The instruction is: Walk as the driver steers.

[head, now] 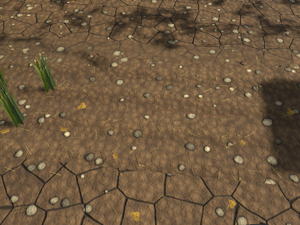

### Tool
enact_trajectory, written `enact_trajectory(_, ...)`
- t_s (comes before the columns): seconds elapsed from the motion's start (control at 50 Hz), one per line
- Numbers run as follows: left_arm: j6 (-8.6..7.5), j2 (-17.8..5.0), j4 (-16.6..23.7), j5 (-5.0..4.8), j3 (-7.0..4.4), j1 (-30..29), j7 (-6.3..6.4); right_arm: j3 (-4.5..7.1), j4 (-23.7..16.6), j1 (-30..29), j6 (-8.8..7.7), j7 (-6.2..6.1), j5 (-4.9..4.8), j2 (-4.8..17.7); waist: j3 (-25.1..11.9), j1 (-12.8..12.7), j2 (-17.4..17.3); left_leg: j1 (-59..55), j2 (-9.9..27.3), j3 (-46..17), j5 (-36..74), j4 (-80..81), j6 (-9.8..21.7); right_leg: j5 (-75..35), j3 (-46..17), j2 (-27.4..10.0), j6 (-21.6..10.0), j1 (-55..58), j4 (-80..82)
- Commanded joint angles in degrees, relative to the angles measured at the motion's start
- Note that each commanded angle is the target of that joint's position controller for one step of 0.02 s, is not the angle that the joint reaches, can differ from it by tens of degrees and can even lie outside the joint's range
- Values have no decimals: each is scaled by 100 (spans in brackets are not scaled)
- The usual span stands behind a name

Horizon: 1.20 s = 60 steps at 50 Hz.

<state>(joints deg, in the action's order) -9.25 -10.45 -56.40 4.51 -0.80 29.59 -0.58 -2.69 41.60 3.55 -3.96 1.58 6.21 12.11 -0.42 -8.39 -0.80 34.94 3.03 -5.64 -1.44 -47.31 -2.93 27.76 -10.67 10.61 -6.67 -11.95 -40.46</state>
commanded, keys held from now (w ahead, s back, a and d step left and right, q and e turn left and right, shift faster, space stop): w+e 0.20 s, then w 0.64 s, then no key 0.16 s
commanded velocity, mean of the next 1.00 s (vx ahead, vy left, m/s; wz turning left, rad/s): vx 0.48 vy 0.00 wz -0.25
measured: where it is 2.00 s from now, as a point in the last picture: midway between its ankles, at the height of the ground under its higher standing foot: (189, 201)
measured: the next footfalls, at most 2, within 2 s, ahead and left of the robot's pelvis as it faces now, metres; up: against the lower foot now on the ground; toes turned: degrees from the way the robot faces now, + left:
left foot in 0.18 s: +0.28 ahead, +0.18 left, -0.16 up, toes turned -4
right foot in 0.62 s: +0.52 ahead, -0.11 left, -0.16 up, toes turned -12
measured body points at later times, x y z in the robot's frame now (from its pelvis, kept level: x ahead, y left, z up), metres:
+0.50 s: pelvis +0.30 +0.06 -0.14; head +0.31 +0.05 +0.31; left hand +0.58 +0.24 -0.20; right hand +0.17 -0.17 -0.28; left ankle +0.24 +0.18 -0.87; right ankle +0.47 -0.11 -0.82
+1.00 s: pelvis +0.56 -0.03 -0.13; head +0.58 -0.04 +0.32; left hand +0.62 +0.24 -0.26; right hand +0.68 -0.31 -0.24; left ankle +0.77 +0.09 -0.82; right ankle +0.48 -0.10 -0.87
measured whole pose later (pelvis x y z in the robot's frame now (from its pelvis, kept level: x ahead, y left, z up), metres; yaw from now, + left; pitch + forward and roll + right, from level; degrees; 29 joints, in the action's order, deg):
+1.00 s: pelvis +0.56 -0.03 -0.13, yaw -12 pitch +3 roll -1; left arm -4.0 -13.5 -53.4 -0.4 -3.5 19.9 0.6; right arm 3.7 48.3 3.6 -4.1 -0.5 0.1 14.5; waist 0.0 -3.2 -2.7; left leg 39.0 4.6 -2.8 5.6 -36.3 0.7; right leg 13.4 1.1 4.3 -3.4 -6.1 -16.5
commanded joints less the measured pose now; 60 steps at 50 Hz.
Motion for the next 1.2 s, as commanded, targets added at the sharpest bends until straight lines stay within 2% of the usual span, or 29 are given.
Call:
enact_trajectory(0.02,158,50,-285,-156,41,1755,151,11,-531,-1585,-159,73,9,80,418,-821,48,2666,180,-146,1480,1992,150,-836,-1978,-1166,-874,1986,-498)
enact_trajectory(0.04,252,-227,-47,-35,83,1007,-68,-108,-564,-1240,-148,149,32,-201,515,-416,344,147,-5,402,2925,2115,368,-219,-1482,-737,-773,-725,-125)
enact_trajectory(0.08,285,-891,224,144,-43,252,-401,-36,-524,-634,-50,211,-140,68,734,268,337,-2626,1,648,2789,1033,193,733,-1676,-687,-782,-3593,8)
enact_trajectory(0.14,253,-1000,197,-210,-46,296,-315,146,-4,647,12,130,-154,604,915,903,-216,-3735,-6,621,2179,2806,127,570,-1839,-341,-371,-2508,-1600)
enact_trajectory(0.16,416,-603,237,-930,-115,26,70,643,-53,950,-127,-175,-1124,1101,278,1025,104,-3379,308,-174,2477,3301,372,-1370,-1544,-331,-155,-1391,-2622)
enact_trajectory(0.18,454,-519,155,-814,-62,66,130,615,239,1969,-231,-264,-1050,1097,-398,1440,-6,-4764,728,-129,3648,2553,510,-626,-1054,-308,69,-2035,-4285)
enact_trajectory(0.2,445,115,18,-816,39,946,106,586,528,2954,-234,-236,-745,1068,-1498,1362,-765,-7060,1632,-460,6052,536,820,2598,-738,54,227,-3917,-6769)
enact_trajectory(0.22,395,-64,223,-996,58,1530,182,719,786,3359,-179,-105,-720,1376,-2268,1265,-1693,-7685,2548,-1811,5254,617,1477,2197,-496,-248,510,-4963,-8512)
enact_trajectory(0.24,377,-240,601,-1066,57,1101,266,857,934,3178,-66,-31,-867,1606,-2229,1238,-1744,-7147,2991,-2967,1404,1842,2174,1489,83,-676,669,-5693,-8763)
enact_trajectory(0.26,521,-474,862,-927,-64,-284,419,544,907,2625,50,-85,-853,327,-795,1275,-64,-5725,2180,-2120,-382,2791,1718,602,793,-827,652,-6076,-8629)
enact_trajectory(0.3,686,-148,1252,-756,14,-856,447,492,1042,1862,-96,-148,-698,535,122,789,121,-3417,2547,-2527,-874,3388,2110,-174,566,-1292,631,-5436,-8152)
enact_trajectory(0.34,772,-80,1379,-818,-55,-1215,341,267,1187,1287,-219,-75,-621,-144,940,332,139,-1672,1613,-1053,-1397,3434,1305,-914,-118,-1579,250,-4964,-6208)
enact_trajectory(0.36,708,-179,1573,-743,-62,-1452,306,275,1106,890,-216,-110,-605,0,1141,241,-83,-602,819,104,-989,3775,1059,-1534,252,-1432,297,-4090,-4273)
enact_trajectory(0.4,546,-246,1573,-417,-140,-1604,184,362,1137,1229,-282,-266,-488,469,501,371,-370,-288,498,622,528,3692,1158,-3382,679,-1469,550,-2315,-2031)
enact_trajectory(0.46,544,-1,1917,-580,-18,-2622,10,544,1330,1760,-196,-386,-832,1030,246,686,-331,-1886,998,281,1146,3901,1293,-3541,795,-1403,630,-2301,-285)
enact_trajectory(0.56,501,-323,2353,-606,-84,-3832,-194,644,1570,2627,47,-292,-754,951,548,1212,-138,-3581,1333,174,1072,3336,1193,-2479,1065,-1244,263,-2762,833)
enact_trajectory(0.62,493,-1021,1968,-566,-403,-2304,-136,667,1471,2468,71,-244,-710,1084,-567,373,-403,-3001,857,710,3123,1385,903,-2485,1279,-894,-164,151,1012)
enact_trajectory(0.64,509,-1574,1744,-415,-554,-1121,-62,551,1239,2545,-60,-202,-644,744,-1623,58,133,-773,389,1033,1717,-699,546,-3266,-446,-2231,-860,2929,583)
enact_trajectory(0.66,576,-1826,1463,-523,-619,-326,-35,385,1251,2837,-255,-92,-610,362,-2742,25,1213,590,-352,467,-3066,-2437,368,-2468,-2757,-3368,-1510,4201,1411)
enact_trajectory(0.7,612,-1340,1394,-545,-468,-879,14,666,962,1711,-373,-107,-906,1004,-1320,109,790,1759,58,191,-2598,-2960,444,-2339,-1876,-3002,-1130,3066,1980)
enact_trajectory(0.74,537,-955,1545,-473,-373,-1943,-32,720,868,1425,-254,-254,-704,853,-443,706,341,964,393,297,-1690,-2282,391,-3207,-847,-2528,-823,1024,2483)
enact_trajectory(0.78,452,-792,1465,-440,-371,-2166,-112,691,935,1809,-87,-267,-685,477,-401,1099,526,239,478,238,-1433,-1954,358,-3188,-439,-2343,-810,177,2801)
enact_trajectory(0.86,366,-946,1077,-450,-422,-1709,2,753,716,1119,-17,-300,-605,541,-92,1061,348,534,473,238,-400,-882,309,-3842,98,-2229,-778,-60,3050)
enact_trajectory(0.96,430,-1071,683,-506,-414,-1304,155,634,432,64,-69,-204,-595,308,-48,768,470,-485,-25,538,1045,1132,345,-4798,829,-1843,-392,-242,2700)
enact_trajectory(1.06,495,-1140,361,-549,-425,-1259,198,680,374,-61,-69,-98,-550,648,-219,849,537,-896,-186,391,487,1903,631,-4934,470,-2144,-220,652,1873)
enact_trajectory(1.1,495,-1097,363,-506,-407,-1243,205,801,620,595,-125,-126,-467,1013,-693,1064,186,-2220,-108,378,2479,2379,874,-4780,662,-1613,117,596,810)
enact_trajectory(1.12,430,-768,302,-413,-309,-658,165,848,659,958,-121,-144,-374,1334,-1454,877,-519,-4166,850,-418,4738,1739,1472,-3109,764,-1226,411,-647,-366)
enact_trajectory(1.14,432,-461,76,-455,-155,-120,117,752,748,1238,-37,-130,-456,946,-2275,1012,-1284,-5096,1841,-1468,5110,1826,2316,139,808,-873,735,-1451,-1688)
enact_trajectory(1.2,788,-987,237,-587,-347,-1171,191,611,631,507,140,-115,-567,633,-1183,962,-306,-3379,1430,-1381,1438,2663,1921,742,622,-1280,900,-1943,-2206)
